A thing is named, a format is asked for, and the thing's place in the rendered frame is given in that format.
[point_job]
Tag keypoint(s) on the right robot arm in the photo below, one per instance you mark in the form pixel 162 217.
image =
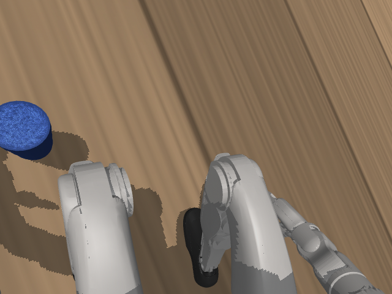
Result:
pixel 336 273

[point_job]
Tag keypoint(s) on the cup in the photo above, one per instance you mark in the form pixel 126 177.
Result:
pixel 25 130

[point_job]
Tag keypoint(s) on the right robot hand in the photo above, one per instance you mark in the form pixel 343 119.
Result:
pixel 289 217

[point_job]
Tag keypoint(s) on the right robot foot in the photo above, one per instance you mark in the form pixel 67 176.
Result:
pixel 193 236

